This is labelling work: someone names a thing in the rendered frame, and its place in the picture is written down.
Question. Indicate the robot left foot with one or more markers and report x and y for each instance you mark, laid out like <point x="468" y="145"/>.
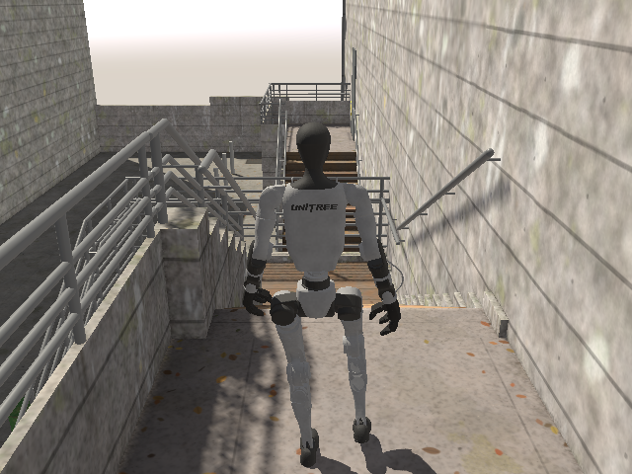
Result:
<point x="308" y="454"/>

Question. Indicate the left robot hand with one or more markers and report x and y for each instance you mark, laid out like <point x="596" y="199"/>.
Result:
<point x="263" y="296"/>

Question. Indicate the robot left forearm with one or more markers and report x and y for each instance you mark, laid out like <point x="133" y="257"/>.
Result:
<point x="254" y="272"/>

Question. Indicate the right robot hand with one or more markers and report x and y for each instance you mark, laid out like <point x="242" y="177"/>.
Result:
<point x="393" y="314"/>

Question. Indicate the robot torso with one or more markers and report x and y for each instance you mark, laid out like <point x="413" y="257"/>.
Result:
<point x="314" y="223"/>

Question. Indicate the left robot upper arm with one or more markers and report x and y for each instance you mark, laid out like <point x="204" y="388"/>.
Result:
<point x="270" y="198"/>

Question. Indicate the robot right forearm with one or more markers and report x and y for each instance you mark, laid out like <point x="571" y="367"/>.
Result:
<point x="382" y="277"/>

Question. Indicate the right robot upper arm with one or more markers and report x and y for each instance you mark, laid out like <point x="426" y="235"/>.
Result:
<point x="357" y="195"/>

